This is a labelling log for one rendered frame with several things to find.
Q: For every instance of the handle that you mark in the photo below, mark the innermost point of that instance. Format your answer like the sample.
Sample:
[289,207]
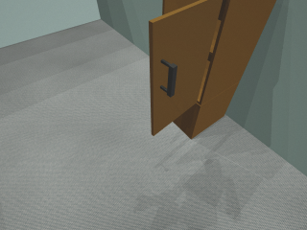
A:
[172,77]

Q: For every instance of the cupboard door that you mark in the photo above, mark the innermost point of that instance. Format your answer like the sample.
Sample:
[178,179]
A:
[182,37]

